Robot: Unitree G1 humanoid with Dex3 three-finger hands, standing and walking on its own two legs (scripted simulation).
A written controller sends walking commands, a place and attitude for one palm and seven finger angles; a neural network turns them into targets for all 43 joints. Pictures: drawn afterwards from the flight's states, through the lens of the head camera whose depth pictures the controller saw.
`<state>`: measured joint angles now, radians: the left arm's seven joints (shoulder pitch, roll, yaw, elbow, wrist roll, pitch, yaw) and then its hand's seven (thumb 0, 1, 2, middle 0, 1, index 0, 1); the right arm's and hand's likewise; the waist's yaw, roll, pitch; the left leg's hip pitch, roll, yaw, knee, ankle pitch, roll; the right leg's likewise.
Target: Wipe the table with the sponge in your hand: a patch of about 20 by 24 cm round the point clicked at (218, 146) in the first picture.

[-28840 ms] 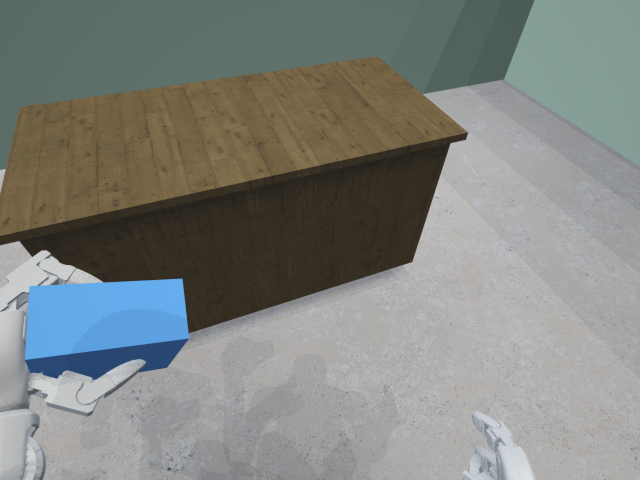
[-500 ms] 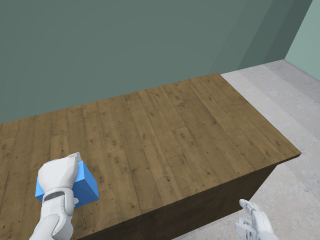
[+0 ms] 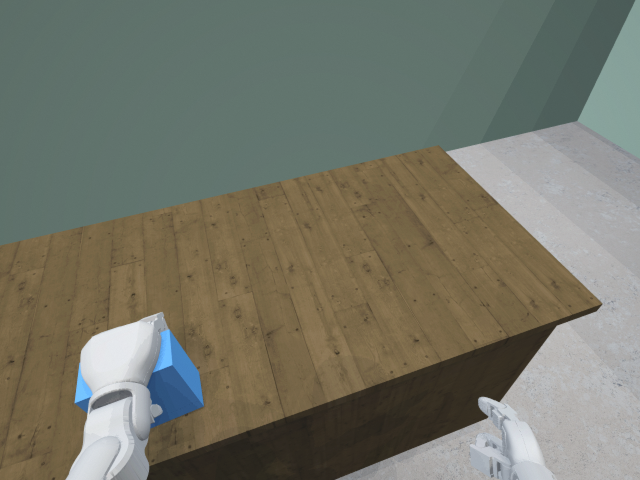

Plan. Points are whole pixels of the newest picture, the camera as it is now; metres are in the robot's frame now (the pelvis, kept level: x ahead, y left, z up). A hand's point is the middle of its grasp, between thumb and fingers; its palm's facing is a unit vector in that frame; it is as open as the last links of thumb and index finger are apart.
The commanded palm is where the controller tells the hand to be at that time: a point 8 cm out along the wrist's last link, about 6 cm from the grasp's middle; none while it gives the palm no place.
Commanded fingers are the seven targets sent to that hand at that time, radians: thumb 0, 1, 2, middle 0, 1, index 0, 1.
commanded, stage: lift the sponge slowly off the table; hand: left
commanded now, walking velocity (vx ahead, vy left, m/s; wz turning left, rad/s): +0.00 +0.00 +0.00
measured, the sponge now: (151, 392) +0.22 +0.28 -0.05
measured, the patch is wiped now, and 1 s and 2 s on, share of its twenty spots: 1.00 1.00 1.00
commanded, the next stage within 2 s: bring the sponge back beside the body in 1.82 s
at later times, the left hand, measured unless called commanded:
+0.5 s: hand (142, 379) +0.22 +0.27 +0.01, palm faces -0.03 -0.16 -0.99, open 9.9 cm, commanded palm +0.19 +0.27 +0.08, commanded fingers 0.00 0.10 1.30 -1.20 -1.60 -1.20 -1.60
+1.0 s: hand (140, 361) +0.22 +0.26 +0.05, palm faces +0.02 -0.16 -0.99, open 9.9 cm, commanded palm +0.19 +0.26 +0.12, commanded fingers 0.00 0.10 1.30 -1.20 -1.60 -1.20 -1.60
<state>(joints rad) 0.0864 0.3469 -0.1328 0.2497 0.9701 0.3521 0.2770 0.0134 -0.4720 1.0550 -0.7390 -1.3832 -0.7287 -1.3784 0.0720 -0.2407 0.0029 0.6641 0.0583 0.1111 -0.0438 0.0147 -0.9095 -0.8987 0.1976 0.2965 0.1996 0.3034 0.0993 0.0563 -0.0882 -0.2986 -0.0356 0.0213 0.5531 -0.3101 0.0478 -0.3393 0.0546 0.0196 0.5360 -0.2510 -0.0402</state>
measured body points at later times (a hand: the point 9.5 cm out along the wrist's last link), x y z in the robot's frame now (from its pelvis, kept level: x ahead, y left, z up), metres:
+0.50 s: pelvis +0.00 +0.00 +0.01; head -0.02 -0.02 +0.46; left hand +0.21 +0.27 +0.07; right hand +0.25 -0.19 -0.07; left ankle -0.02 +0.09 -0.73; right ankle +0.01 -0.10 -0.73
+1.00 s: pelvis +0.00 +0.00 +0.01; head -0.02 -0.03 +0.46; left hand +0.22 +0.26 +0.11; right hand +0.25 -0.19 -0.06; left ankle -0.02 +0.09 -0.73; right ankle +0.01 -0.10 -0.73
